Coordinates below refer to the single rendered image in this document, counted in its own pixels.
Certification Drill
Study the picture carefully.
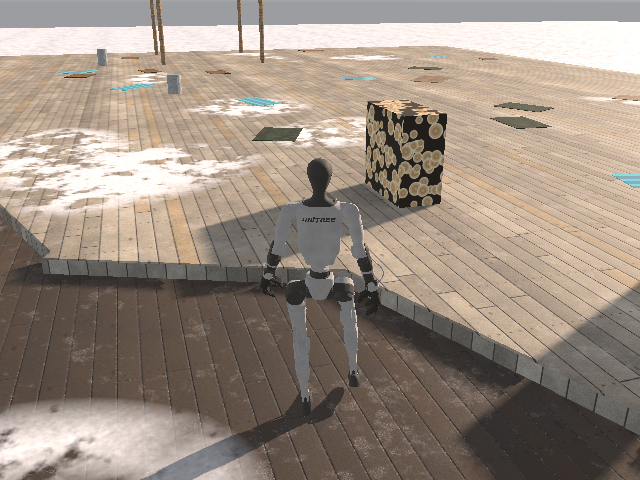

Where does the robot right shin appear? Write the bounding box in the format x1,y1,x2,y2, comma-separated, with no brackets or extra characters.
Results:
343,309,358,375

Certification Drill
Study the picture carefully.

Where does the right robot forearm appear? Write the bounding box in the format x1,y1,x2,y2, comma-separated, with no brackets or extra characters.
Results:
357,243,379,292

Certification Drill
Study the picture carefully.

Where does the robot left upper arm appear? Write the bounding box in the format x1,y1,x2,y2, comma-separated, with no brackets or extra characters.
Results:
271,202,299,256

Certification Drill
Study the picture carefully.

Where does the robot right upper arm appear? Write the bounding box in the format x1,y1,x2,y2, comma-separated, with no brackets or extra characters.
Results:
340,202,367,259

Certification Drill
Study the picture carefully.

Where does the robot head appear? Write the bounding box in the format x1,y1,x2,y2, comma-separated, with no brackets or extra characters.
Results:
302,158,337,207

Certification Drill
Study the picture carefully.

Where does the left robot forearm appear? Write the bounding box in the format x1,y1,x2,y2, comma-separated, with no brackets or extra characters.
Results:
263,240,282,280

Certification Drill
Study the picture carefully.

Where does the left robot hand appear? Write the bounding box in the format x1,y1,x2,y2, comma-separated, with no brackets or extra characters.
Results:
260,276,283,297

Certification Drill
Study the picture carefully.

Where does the right robot hand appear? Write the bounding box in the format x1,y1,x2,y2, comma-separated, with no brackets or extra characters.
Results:
358,288,381,315

